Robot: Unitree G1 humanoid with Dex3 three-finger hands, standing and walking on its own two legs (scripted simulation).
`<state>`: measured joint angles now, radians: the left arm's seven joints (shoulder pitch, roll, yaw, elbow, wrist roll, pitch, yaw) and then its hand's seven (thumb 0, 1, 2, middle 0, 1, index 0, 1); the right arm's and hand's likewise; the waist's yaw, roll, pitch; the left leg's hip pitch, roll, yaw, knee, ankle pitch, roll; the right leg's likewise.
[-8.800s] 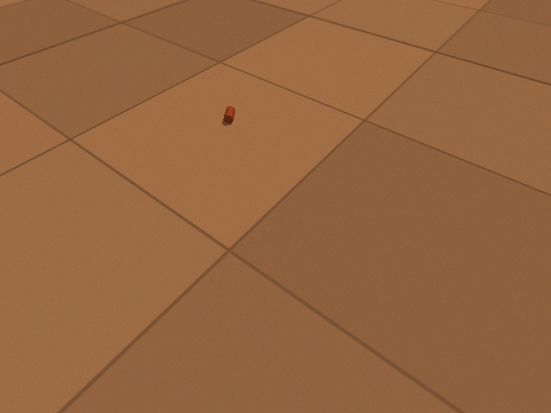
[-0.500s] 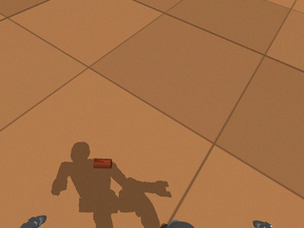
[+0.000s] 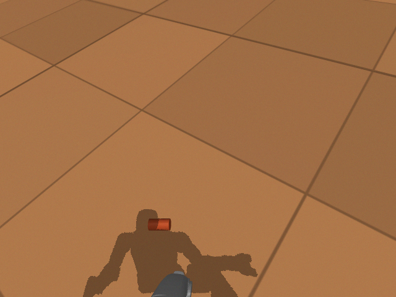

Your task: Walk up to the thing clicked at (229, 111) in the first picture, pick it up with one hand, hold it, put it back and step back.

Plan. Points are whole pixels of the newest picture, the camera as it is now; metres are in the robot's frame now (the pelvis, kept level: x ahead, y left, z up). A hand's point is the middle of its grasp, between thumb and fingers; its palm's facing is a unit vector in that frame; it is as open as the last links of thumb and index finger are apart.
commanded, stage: walk up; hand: left
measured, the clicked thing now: (159, 224) +0.56 +0.29 -0.73
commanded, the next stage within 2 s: none
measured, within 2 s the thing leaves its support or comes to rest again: neither
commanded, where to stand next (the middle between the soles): +0.15 +0.04 m, yaw +0 degrees
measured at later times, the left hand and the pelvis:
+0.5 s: hand out of the picture +0.11 +0.35 -0.17, palm faces -0.03 -0.95 -0.33, open 7.4 cm; pelvis +0.01 +0.07 +0.00, yaw -1 degrees
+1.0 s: hand out of the picture +0.09 +0.29 -0.12, palm faces -0.04 -0.91 -0.41, open 7.4 cm; pelvis -0.02 +0.02 +0.00, yaw -3 degrees
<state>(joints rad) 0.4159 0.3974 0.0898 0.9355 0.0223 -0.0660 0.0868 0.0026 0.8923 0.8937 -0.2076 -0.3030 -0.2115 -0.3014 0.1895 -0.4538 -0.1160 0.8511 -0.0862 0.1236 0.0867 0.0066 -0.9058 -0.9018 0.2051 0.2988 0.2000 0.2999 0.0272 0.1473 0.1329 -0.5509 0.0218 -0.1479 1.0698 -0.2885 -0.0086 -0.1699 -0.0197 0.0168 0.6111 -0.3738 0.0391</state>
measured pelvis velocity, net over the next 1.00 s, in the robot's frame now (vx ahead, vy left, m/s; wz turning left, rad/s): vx -0.02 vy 0.02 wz -0.06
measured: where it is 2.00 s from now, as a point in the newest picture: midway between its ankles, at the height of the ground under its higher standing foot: outside the picture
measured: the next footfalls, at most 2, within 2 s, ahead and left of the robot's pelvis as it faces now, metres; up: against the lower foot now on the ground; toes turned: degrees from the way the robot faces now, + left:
left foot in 0.14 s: +0.08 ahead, +0.19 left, +0.00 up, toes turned +0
right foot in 0.70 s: +0.05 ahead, -0.09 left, +0.00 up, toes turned -2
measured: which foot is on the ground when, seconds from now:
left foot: up 0.00-0.12, down 0.14-0.72, up 0.74-1.00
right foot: down 0.00-0.16, up 0.18-0.68, down 0.70-1.00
